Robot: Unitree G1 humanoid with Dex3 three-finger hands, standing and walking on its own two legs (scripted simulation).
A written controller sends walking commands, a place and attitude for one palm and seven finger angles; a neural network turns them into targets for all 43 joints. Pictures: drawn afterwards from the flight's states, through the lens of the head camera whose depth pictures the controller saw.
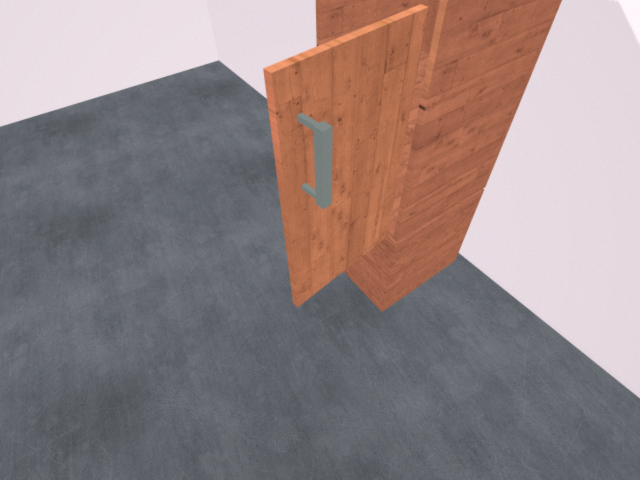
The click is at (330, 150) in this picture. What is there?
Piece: cupboard door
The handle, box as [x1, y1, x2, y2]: [297, 113, 332, 208]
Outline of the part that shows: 300,113 297,115 297,120 314,131 315,188 314,189 306,183 304,183 302,185 302,189 315,198 316,203 322,208 324,208 331,203 332,126 323,121 319,123 306,115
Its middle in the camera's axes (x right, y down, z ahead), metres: -0.01 -0.12 +0.63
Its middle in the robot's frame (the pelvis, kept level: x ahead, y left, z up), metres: +0.56 +0.05 +0.08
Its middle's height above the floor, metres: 0.86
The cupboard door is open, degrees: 97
